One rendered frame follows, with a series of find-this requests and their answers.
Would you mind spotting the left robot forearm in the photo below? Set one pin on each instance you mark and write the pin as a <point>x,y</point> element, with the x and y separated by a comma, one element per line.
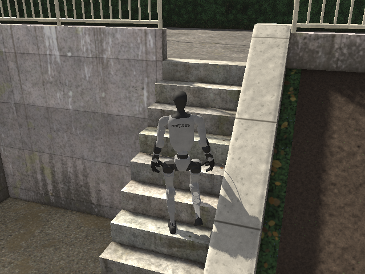
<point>156,153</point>

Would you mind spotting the right robot upper arm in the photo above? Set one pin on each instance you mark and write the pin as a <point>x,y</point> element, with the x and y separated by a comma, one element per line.
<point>201,130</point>

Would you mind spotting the robot right hand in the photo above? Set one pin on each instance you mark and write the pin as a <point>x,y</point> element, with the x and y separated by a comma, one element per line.
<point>207,163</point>

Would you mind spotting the humanoid robot torso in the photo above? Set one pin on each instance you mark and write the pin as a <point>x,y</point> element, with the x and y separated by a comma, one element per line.
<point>181,134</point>

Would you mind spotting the left robot shin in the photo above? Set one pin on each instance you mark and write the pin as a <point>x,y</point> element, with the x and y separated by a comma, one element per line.
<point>171,208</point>

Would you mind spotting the right robot forearm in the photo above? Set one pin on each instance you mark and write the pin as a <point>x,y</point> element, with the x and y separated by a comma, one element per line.
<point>207,152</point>

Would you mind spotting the left robot upper arm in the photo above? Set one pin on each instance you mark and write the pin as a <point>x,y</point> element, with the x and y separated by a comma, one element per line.
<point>163,121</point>

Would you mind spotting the robot left hand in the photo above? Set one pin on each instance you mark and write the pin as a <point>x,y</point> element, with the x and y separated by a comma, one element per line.
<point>157,164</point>

